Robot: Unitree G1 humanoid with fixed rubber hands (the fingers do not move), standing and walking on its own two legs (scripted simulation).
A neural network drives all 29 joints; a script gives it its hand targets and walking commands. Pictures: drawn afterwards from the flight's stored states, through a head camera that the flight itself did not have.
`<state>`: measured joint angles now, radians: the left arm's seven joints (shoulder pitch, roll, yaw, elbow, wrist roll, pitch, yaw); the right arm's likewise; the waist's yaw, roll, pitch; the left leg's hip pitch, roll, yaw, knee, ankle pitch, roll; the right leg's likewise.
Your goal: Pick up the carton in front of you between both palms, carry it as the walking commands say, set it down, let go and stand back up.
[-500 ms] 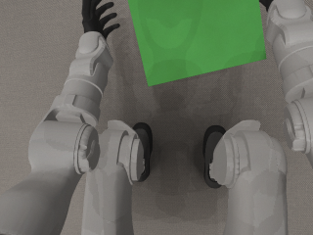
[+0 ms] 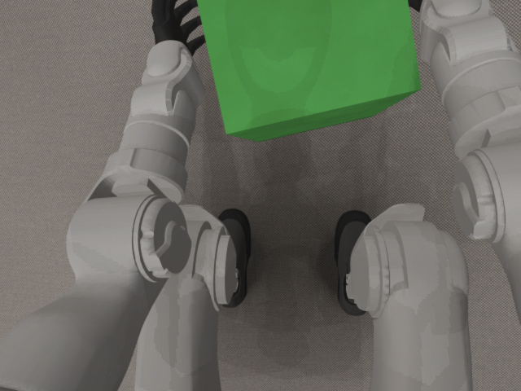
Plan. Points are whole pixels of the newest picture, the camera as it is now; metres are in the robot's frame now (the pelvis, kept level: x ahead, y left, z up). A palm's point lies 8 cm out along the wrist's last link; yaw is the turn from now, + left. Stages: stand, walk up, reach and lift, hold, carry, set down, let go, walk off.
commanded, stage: reach and lift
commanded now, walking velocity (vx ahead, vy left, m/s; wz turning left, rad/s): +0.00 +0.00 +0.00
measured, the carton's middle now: (302, 54) +0.52 -0.05 -0.24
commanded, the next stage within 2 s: none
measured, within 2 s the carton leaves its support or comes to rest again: neither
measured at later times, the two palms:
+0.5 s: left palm (97, 34) +0.49 +0.10 +0.02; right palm out of the picture +0.50 -0.20 +0.02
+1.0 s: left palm out of the picture +0.47 +0.11 +0.17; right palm out of the picture +0.45 -0.19 +0.16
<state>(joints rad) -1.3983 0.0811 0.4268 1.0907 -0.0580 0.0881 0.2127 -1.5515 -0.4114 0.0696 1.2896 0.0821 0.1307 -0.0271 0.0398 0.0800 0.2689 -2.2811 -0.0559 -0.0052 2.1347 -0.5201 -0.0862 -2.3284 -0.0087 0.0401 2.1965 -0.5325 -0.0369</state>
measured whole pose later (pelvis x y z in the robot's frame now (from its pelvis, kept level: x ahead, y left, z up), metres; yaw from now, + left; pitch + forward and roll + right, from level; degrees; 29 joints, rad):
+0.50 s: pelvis +0.00 +0.02 +0.08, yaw -5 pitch +41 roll +3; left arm -0.99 -0.13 0.59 0.63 0.17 0.29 0.14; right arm -1.19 -0.16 -0.30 0.96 -0.20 0.32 0.02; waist 0.02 0.03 -0.10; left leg -2.07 -0.09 -0.04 1.89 -0.53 -0.08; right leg -2.12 0.06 0.07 1.90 -0.49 0.02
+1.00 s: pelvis +0.04 +0.02 +0.21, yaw -7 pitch +36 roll +2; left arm -0.69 -0.16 0.46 0.53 0.14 0.32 0.12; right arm -0.79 -0.03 -0.30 0.69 -0.19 0.36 0.00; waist 0.02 0.03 -0.23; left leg -1.63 -0.07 -0.06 1.52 -0.52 -0.04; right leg -1.66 0.04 0.06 1.52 -0.49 0.02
